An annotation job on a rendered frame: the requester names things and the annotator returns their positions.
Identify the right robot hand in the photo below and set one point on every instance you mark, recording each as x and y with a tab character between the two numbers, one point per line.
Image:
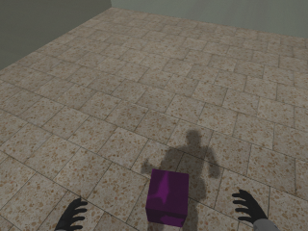
253	208

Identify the left robot hand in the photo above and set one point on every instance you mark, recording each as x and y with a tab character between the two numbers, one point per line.
67	218

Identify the carton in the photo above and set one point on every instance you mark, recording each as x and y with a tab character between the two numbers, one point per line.
167	198

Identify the right robot forearm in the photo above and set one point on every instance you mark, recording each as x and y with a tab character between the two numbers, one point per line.
264	224

